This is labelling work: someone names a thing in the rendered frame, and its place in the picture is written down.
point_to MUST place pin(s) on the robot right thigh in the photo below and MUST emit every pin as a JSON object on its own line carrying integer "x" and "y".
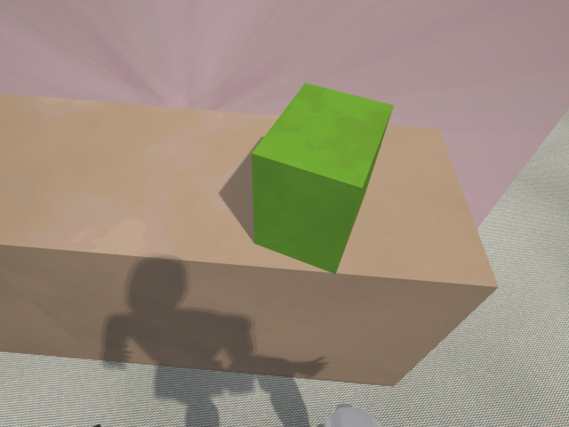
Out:
{"x": 350, "y": 417}

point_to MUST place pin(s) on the pedestal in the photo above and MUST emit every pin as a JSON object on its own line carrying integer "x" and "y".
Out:
{"x": 126, "y": 235}

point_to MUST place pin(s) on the carton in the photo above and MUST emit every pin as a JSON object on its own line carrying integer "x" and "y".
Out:
{"x": 310, "y": 173}

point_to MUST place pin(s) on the right robot shin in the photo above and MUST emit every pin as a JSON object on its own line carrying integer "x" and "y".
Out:
{"x": 343, "y": 405}

